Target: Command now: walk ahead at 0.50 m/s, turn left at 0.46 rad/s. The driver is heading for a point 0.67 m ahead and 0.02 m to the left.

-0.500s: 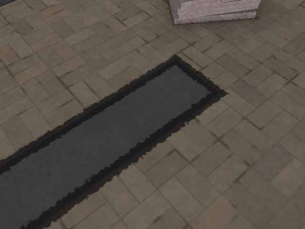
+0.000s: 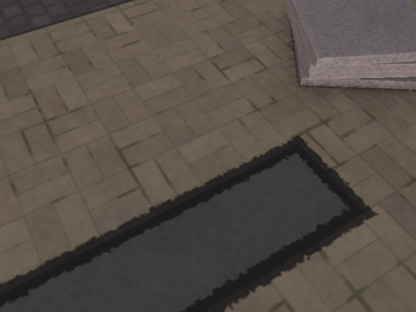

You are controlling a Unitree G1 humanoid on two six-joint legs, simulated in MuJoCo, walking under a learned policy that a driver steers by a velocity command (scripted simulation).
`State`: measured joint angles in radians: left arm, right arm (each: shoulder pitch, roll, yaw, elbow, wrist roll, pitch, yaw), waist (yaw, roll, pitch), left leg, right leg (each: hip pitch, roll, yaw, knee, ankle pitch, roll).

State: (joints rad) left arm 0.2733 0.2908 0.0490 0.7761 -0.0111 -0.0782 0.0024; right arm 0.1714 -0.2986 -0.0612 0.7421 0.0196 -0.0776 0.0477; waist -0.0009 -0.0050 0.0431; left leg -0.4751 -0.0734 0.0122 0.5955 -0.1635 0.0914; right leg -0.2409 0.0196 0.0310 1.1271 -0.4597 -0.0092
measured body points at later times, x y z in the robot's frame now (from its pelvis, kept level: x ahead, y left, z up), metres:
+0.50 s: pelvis +0.30 -0.03 +0.01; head +0.32 -0.03 +0.46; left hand +0.42 +0.27 -0.07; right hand +0.41 -0.29 -0.11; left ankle +0.14 +0.07 -0.64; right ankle +0.38 -0.11 -0.72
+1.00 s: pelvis +0.53 +0.08 +0.01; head +0.56 +0.10 +0.46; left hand +0.49 +0.36 -0.13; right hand +0.79 -0.10 -0.07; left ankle +0.60 +0.19 -0.72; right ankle +0.44 -0.09 -0.64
